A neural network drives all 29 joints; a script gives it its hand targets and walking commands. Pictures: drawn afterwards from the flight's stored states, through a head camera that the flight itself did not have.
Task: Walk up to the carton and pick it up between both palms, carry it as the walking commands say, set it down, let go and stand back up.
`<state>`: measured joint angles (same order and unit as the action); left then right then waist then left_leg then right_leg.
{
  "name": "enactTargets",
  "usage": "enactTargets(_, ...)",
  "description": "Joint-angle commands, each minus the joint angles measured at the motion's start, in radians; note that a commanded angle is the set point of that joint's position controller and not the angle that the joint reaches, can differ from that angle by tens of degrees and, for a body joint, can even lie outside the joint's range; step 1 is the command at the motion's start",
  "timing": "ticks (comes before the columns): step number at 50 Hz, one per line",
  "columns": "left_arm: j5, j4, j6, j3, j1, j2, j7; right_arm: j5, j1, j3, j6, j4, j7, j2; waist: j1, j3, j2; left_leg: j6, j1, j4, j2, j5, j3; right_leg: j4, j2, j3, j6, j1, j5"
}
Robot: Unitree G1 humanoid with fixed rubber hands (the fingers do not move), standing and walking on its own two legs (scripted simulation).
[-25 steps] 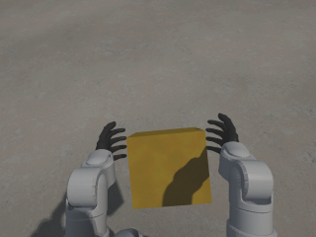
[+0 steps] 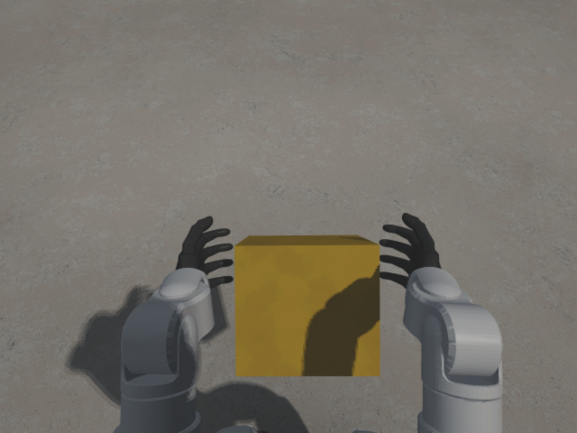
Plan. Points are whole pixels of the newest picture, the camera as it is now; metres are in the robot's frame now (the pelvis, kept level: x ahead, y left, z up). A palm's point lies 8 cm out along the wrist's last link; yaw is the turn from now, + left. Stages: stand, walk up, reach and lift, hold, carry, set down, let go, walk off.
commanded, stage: carry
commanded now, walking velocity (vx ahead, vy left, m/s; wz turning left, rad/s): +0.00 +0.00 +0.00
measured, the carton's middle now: (305, 295) +0.31 +0.01 -0.04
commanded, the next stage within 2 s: hold in 1.46 s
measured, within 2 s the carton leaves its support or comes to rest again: neither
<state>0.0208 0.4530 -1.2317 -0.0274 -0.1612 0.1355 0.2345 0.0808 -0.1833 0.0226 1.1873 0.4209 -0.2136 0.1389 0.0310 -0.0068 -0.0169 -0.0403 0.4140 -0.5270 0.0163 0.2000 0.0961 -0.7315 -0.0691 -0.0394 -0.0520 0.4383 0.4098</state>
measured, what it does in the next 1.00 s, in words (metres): steps on the spot: right foot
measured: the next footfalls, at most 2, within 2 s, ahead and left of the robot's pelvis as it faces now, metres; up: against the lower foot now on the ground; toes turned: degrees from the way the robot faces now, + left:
right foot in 0.02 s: +0.03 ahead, -0.11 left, +0.00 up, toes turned +0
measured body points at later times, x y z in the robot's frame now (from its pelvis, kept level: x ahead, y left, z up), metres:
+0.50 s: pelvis -0.01 -0.03 +0.01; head -0.04 -0.04 +0.45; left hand +0.26 +0.11 +0.10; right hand +0.27 -0.16 +0.10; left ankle +0.04 +0.10 -0.73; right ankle -0.01 -0.12 -0.73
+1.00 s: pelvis +0.00 -0.01 +0.00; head +0.00 -0.02 +0.45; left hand +0.29 +0.12 +0.09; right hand +0.29 -0.15 +0.09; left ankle +0.04 +0.10 -0.73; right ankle -0.01 -0.12 -0.73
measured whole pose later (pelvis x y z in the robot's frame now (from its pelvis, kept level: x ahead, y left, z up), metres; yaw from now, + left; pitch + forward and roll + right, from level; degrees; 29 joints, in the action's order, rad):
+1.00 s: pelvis +0.00 -0.01 +0.00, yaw +0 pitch +4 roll +1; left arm 0.08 0.31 -1.25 -0.04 -0.21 0.14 0.21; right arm 0.09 -0.22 0.05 1.23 0.32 -0.21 0.14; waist 0.00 -0.09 0.00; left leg -0.01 0.37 -0.49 -0.01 0.19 0.09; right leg -0.56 -0.04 -0.09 0.02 0.32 0.30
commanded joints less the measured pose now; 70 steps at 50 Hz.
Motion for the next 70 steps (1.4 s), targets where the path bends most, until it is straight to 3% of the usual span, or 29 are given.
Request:
enactTargets(1,-0.34,0.156,0.04,0.603,-0.431,1.018,-0.239,-0.331,-0.31,-0.526,-0.004,0.117,0.203,1.013,-0.021,-0.521,0.101,-0.053,-0.326,0.025,-0.19,-0.471,-0.121,0.376,-0.043,-0.001,0.027,-0.274,-0.271)
enactTargets(2,-0.325,0.162,0.036,0.591,-0.415,0.981,-0.236,-0.328,-0.275,-0.523,0.004,0.096,0.202,0.994,-0.023,-0.53,0.086,-0.019,-0.217,0.023,-0.16,-0.364,-0.119,0.344,-0.092,0.063,0.039,-0.397,-0.418)
enactTargets(3,-0.312,0.141,0.033,0.565,-0.399,0.969,-0.236,-0.348,-0.333,-0.554,0.011,0.107,0.203,1.003,-0.023,-0.508,-0.051,0.001,-0.099,-0.015,-0.127,-0.176,-0.1,0.282,-0.177,0.132,0.058,-0.49,-0.721)
enactTargets(4,-0.298,0.135,0.041,0.566,-0.42,0.999,-0.239,-0.359,-0.382,-0.586,0.014,0.163,0.212,1.01,-0.031,-0.505,-0.138,0.019,-0.107,0.04,-0.103,-0.05,-0.078,0.238,-0.204,0.123,0.093,-0.437,-0.811)
enactTargets(5,-0.28,0.126,0.046,0.534,-0.413,1.002,-0.24,-0.389,-0.441,-0.621,0.016,0.186,0.22,1.03,-0.031,-0.46,-0.16,0.03,-0.146,0.059,-0.109,-0.041,-0.057,0.25,-0.184,0.1,0.096,-0.378,-0.779)
enactTargets(8,-0.258,0.074,0.028,0.488,-0.364,0.979,-0.236,-0.391,-0.442,-0.626,0.032,0.163,0.223,1.012,-0.03,-0.424,-0.079,0.016,-0.166,0.045,-0.122,-0.154,-0.084,0.285,-0.121,0.039,0.07,-0.319,-0.531)
enactTargets(10,-0.262,0.09,0.027,0.487,-0.435,0.968,-0.231,-0.388,-0.457,-0.606,0.047,0.137,0.223,1.008,-0.031,-0.377,-0.087,0.02,-0.183,0.058,-0.118,-0.08,-0.075,0.339,-0.112,0.05,0.079,-0.223,-0.326)
enactTargets(14,-0.231,0.024,-0.002,0.467,-0.444,0.919,-0.217,-0.372,-0.419,-0.557,0.076,0.018,0.225,0.971,-0.028,-0.304,0.008,0.032,-0.191,0.071,-0.118,-0.02,-0.074,0.392,-0.121,0.069,0.094,-0.143,-0.191)
enactTargets(17,-0.249,0.016,-0.009,0.47,-0.495,0.939,-0.222,-0.364,-0.442,-0.535,0.076,-0.004,0.219,0.977,-0.03,-0.285,-0.005,0.044,-0.183,0.072,-0.131,-0.075,-0.071,0.369,-0.115,0.055,0.088,-0.16,-0.309)
enactTargets(19,-0.274,0.045,-0.001,0.496,-0.547,0.964,-0.227,-0.361,-0.453,-0.526,0.063,0.004,0.218,1.001,-0.032,-0.311,-0.023,0.038,-0.196,0.08,-0.129,-0.05,-0.077,0.371,-0.111,0.061,0.099,-0.157,-0.234)
enactTargets(20,-0.267,0.027,-0.007,0.484,-0.514,0.945,-0.221,-0.35,-0.419,-0.508,0.068,-0.023,0.213,0.977,-0.03,-0.299,0.017,0.041,-0.195,0.071,-0.119,-0.026,-0.065,0.398,-0.107,0.064,0.097,-0.131,-0.182)
enactTargets(33,-0.312,0.032,0.012,0.528,-0.555,1.059,-0.238,-0.359,-0.49,-0.509,0.034,0.033,0.216,1.044,-0.027,-0.408,0.004,0.011,-0.235,0.092,-0.15,-0.158,-0.107,0.307,-0.075,0.027,0.094,-0.173,-0.233)
enactTargets(36,-0.3,0.035,0.017,0.525,-0.517,1.038,-0.239,-0.352,-0.448,-0.512,0.03,0.038,0.217,1.027,-0.026,-0.395,0.01,0.017,-0.24,0.082,-0.135,-0.091,-0.084,0.325,-0.08,0.033,0.102,-0.157,-0.204)
enactTargets(44,-0.296,0.067,0.037,0.54,-0.5,1.056,-0.237,-0.38,-0.463,-0.537,0.012,0.085,0.229,1.054,-0.025,-0.482,0.02,-0.005,-0.285,0.044,-0.179,-0.431,-0.113,0.223,-0.072,0.009,0.082,-0.21,-0.326)
enactTargets(47,-0.27,-0.014,0.039,0.51,-0.469,1.034,-0.242,-0.348,-0.445,-0.506,0.009,0.023,0.227,1.028,-0.024,-0.486,0.016,-0.009,-0.277,0.043,-0.159,-0.377,-0.093,0.24,-0.093,0.028,0.086,-0.218,-0.374)
enactTargets(50,-0.281,0.047,0.049,0.535,-0.498,1.014,-0.243,-0.343,-0.389,-0.505,0.004,0.0,0.232,1.029,-0.026,-0.472,0.032,-0.006,-0.274,0.033,-0.161,-0.414,-0.093,0.225,-0.092,0.019,0.086,-0.223,-0.392)
enactTargets(51,-0.249,-0.044,0.06,0.492,-0.512,0.976,-0.251,-0.304,-0.402,-0.454,-0.008,-0.086,0.238,0.988,-0.026,-0.466,0.032,-0.005,-0.271,0.028,-0.159,-0.419,-0.091,0.232,-0.093,0.022,0.083,-0.221,-0.41)
enactTargets(52,-0.281,0.047,0.063,0.535,-0.511,1.018,-0.248,-0.345,-0.416,-0.512,-0.01,0.006,0.236,1.032,-0.026,-0.458,0.015,-0.005,-0.27,0.032,-0.158,-0.375,-0.09,0.243,-0.091,0.019,0.083,-0.213,-0.379)
enactTargets(56,-0.242,-0.062,0.076,0.484,-0.478,1.003,-0.257,-0.321,-0.466,-0.492,-0.027,-0.027,0.239,1.0,-0.025,-0.406,-0.028,0.001,-0.243,0.049,-0.152,-0.259,-0.094,0.271,-0.094,0.024,0.08,-0.19,-0.332)
enactTargets(58,-0.23,-0.091,0.095,0.465,-0.521,0.979,-0.262,-0.3,-0.476,-0.461,-0.046,-0.089,0.241,0.99,-0.029,-0.405,0.005,0.003,-0.253,0.061,-0.151,-0.241,-0.096,0.267,-0.087,0.017,0.079,-0.188,-0.318)
enactTargets(60,-0.282,0.02,0.096,0.535,-0.522,1.046,-0.258,-0.34,-0.457,-0.516,-0.048,0.013,0.24,1.048,-0.027,-0.418,0.032,0.001,-0.256,0.052,-0.151,-0.243,-0.099,0.276,-0.083,0.024,0.083,-0.177,-0.302)
enactTargets(61,-0.212,-0.149,0.116,0.437,-0.522,0.958,-0.266,-0.266,-0.453,-0.417,-0.067,-0.16,0.242,0.965,-0.029,-0.414,0.012,0.0,-0.23,0.053,-0.149,-0.23,-0.099,0.28,-0.085,0.026,0.085,-0.193,-0.308)
enactTargets(62,-0.244,-0.095,0.124,0.474,-0.526,0.999,-0.271,-0.29,-0.45,-0.453,-0.079,-0.093,0.242,0.995,-0.031,-0.424,0.003,0.007,-0.245,0.049,-0.155,-0.284,-0.099,0.264,-0.083,0.013,0.085,-0.207,-0.336)
enactTargets(64,-0.218,-0.157,0.15,0.442,-0.519,0.974,-0.274,-0.261,-0.455,-0.416,-0.103,-0.157,0.246,0.967,-0.028,-0.449,0.014,0.005,-0.272,0.035,-0.158,-0.328,-0.09,0.256,-0.084,0.013,0.087,-0.214,-0.38)
enactTargets(65,-0.249,-0.058,0.16,0.495,-0.53,1.011,-0.274,-0.299,-0.462,-0.472,-0.113,-0.066,0.25,1.02,-0.03,-0.436,0.013,0.002,-0.275,0.042,-0.159,-0.302,-0.102,0.262,-0.082,0.023,0.091,-0.199,-0.342)
enactTargets(66,-0.214,-0.158,0.165,0.447,-0.532,0.98,-0.279,-0.261,-0.46,-0.426,-0.119,-0.158,0.252,0.986,-0.03,-0.425,0.018,0.007,-0.26,0.041,-0.155,-0.276,-0.095,0.268,-0.088,0.021,0.086,-0.2,-0.341)
enactTargets(67,-0.277,0.011,0.156,0.54,-0.552,1.071,-0.275,-0.325,-0.466,-0.512,-0.112,-0.002,0.251,1.07,-0.028,-0.408,0.043,0.002,-0.242,0.044,-0.151,-0.234,-0.088,0.275,-0.091,0.025,0.087,-0.209,-0.314)
enactTargets(68,-0.209,-0.141,0.166,0.456,-0.506,0.986,-0.278,-0.27,-0.462,-0.445,-0.121,-0.14,0.255,0.987,-0.029,-0.407,0.016,0.006,-0.251,0.049,-0.151,-0.248,-0.095,0.272,-0.09,0.025,0.086,-0.198,-0.325)
enactTargets(70,-0.195,-0.17,0.192,0.426,-0.542,0.948,-0.28,-0.246,-0.45,-0.402,-0.146,-0.22,0.259,0.977,-0.03,-0.429,0.025,0.005,-0.249,0.046,-0.156,-0.277,-0.1,0.256,-0.081,0.009,0.083,-0.217,-0.331)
